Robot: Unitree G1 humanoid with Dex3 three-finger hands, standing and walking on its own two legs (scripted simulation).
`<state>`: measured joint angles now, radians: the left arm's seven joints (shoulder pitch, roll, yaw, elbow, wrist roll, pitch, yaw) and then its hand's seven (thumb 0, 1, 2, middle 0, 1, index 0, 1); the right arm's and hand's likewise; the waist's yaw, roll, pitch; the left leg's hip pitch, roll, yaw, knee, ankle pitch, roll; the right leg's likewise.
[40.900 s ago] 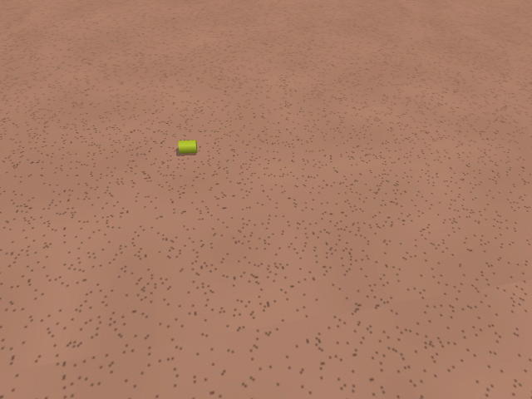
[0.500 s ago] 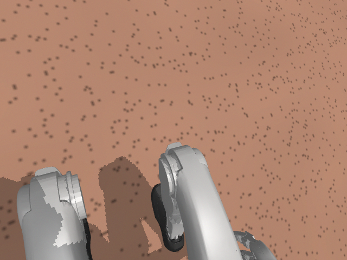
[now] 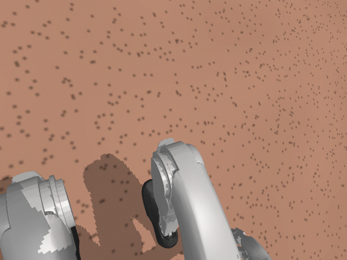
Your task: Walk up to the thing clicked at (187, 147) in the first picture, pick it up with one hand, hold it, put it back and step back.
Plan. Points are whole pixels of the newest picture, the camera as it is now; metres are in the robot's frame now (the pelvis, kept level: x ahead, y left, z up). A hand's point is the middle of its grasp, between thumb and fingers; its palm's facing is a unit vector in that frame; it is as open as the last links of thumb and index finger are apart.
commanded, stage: rest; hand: left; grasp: from above
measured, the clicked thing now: out of the picture +0.47 +0.35 -0.23
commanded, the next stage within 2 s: open in 1.10 s
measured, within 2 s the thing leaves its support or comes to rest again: rests again in 0.86 s
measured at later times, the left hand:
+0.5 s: hand out of the picture +0.46 +0.34 -0.23, palm faces -0.44 -0.14 -0.89, open 9.3 cm
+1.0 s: hand out of the picture +0.46 +0.34 -0.24, palm faces -0.44 -0.14 -0.89, open 9.3 cm
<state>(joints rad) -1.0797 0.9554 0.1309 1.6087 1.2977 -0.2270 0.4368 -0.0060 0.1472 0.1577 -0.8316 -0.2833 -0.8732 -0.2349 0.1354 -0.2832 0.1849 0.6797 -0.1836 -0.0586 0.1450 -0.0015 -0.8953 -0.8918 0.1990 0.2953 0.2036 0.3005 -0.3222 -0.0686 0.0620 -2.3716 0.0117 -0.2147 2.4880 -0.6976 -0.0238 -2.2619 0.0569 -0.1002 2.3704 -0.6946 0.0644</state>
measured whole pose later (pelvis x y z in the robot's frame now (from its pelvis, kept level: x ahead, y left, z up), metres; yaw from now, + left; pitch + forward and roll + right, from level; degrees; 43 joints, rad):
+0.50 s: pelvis +0.00 +0.00 +0.00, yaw -2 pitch +31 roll -13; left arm -1.08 1.01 0.13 1.66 1.29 -0.22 0.50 -0.01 0.16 0.14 -0.85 -0.24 -0.89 -0.19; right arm 0.11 -0.31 0.25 0.66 -0.22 -0.11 0.16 0.00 -0.89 -0.89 0.20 0.30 0.20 0.30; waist -0.35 -0.11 0.11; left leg -2.37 0.02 -0.25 2.52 -0.71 -0.02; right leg -2.24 0.07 -0.13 2.37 -0.69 0.07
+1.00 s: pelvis +0.00 +0.01 -0.01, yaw -3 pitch +29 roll -14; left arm -1.10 1.06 0.12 1.70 1.28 -0.21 0.53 -0.01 0.16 0.14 -0.85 -0.22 -0.89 -0.18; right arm 0.10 -0.32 0.30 0.65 -0.23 -0.15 0.18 0.00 -0.90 -0.90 0.20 0.30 0.20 0.30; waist -0.37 -0.14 0.14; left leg -2.36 0.02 -0.27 2.54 -0.71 -0.01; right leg -2.23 0.08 -0.14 2.37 -0.68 0.07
